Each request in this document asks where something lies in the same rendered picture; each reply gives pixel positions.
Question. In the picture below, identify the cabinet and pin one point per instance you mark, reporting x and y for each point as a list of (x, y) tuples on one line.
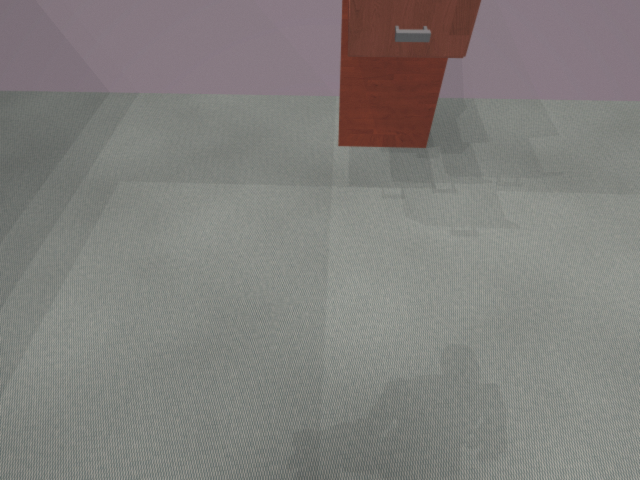
[(386, 101)]

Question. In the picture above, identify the handle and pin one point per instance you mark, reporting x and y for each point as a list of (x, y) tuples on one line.
[(412, 35)]

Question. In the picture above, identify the drawer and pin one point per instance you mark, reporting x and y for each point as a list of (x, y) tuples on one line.
[(371, 27)]

